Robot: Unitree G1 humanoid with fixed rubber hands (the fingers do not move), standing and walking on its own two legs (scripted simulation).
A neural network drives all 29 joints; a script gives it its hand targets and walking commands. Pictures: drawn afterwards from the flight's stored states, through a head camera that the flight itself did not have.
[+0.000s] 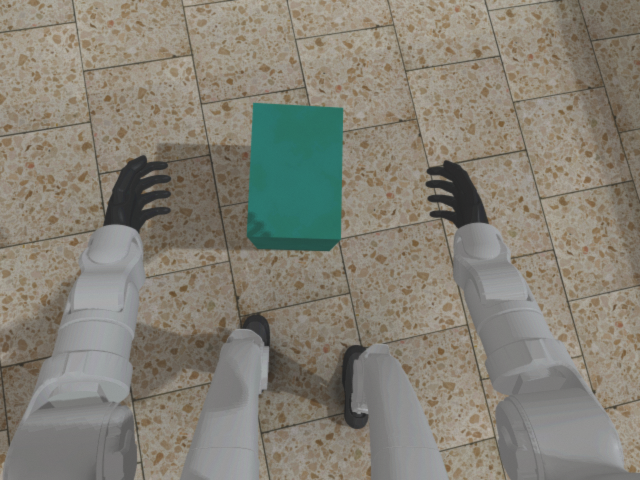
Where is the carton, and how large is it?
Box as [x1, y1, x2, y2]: [247, 103, 342, 250]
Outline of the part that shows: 253,103 247,219 248,238 257,248 329,250 340,239 342,108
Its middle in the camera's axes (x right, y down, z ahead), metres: -0.06 -0.13 +0.95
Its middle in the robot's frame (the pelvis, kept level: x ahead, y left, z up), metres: +0.56 +0.04 -0.57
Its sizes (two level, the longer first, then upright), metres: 0.290 0.195 0.255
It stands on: the floor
